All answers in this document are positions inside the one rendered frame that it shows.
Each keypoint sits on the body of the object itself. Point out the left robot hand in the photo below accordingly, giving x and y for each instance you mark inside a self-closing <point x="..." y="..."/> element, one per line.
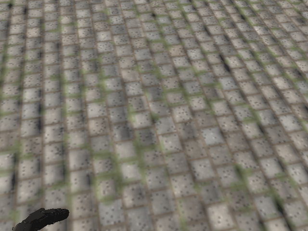
<point x="40" y="218"/>

